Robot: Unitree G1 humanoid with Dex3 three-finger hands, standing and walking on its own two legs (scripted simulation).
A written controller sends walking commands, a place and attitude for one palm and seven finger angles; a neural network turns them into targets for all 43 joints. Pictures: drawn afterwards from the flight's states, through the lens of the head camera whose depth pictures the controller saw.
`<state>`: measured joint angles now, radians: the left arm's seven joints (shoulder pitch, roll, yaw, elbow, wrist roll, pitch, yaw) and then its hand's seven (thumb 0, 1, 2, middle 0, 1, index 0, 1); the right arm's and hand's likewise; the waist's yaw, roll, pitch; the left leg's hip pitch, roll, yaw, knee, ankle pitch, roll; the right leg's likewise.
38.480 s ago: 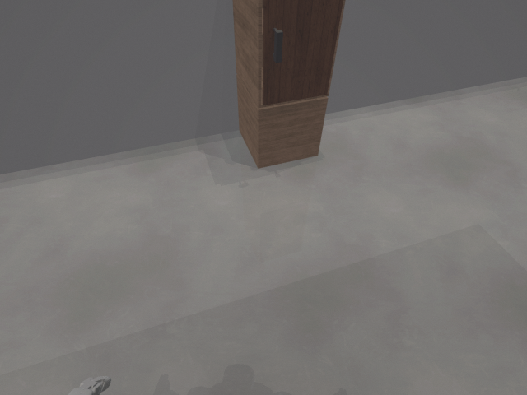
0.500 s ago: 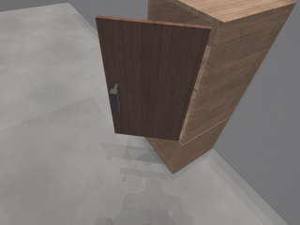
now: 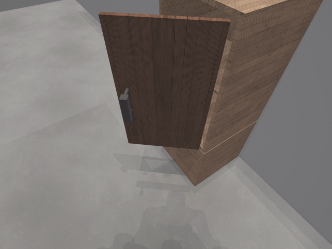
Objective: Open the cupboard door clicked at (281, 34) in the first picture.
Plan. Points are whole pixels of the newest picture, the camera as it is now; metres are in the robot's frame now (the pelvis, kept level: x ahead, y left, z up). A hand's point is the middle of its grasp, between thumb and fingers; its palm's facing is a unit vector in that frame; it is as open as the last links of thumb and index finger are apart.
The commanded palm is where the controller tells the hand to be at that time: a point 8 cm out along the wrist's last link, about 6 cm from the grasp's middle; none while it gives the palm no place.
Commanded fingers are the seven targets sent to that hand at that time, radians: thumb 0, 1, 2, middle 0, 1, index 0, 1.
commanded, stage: come to a stop and stand still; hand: left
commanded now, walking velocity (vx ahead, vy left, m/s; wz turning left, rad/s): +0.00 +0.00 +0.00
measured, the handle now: (127, 105) +0.59 +0.17 -0.05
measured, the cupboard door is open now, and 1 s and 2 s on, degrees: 50 50 50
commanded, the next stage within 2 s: look again from close up in 0.58 s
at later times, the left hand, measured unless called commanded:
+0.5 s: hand out of the picture +0.04 +0.17 -0.17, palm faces -0.03 -0.98 -0.22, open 7.4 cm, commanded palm none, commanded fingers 0.00 0.90 0.90 -0.20 -0.30 -0.20 -0.30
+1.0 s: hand out of the picture +0.04 +0.18 -0.17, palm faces -0.03 -0.97 -0.24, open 7.4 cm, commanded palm none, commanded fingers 0.00 0.90 0.90 -0.20 -0.30 -0.20 -0.30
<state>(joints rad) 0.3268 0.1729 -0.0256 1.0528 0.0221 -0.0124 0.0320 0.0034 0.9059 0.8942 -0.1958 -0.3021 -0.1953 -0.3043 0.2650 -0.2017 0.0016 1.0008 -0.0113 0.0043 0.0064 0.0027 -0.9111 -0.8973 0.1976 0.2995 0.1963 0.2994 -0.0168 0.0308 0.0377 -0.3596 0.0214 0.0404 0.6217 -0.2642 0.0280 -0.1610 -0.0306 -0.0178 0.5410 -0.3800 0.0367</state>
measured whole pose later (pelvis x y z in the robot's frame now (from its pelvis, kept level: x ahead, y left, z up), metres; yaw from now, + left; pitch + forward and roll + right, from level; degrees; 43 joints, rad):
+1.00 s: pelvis +0.02 -0.02 +0.01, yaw -1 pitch +0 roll +0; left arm 0.25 0.24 0.00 1.08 0.02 -0.01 0.02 0.00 0.91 0.89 -0.20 -0.30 -0.20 -0.30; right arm 0.15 -0.22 0.01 1.09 -0.01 -0.01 -0.01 0.00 -0.91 -0.90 0.20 0.30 0.20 0.30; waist 0.01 -0.03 0.03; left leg -0.25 0.03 0.06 0.49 -0.23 0.00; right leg -0.08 -0.03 0.00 0.45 -0.36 0.02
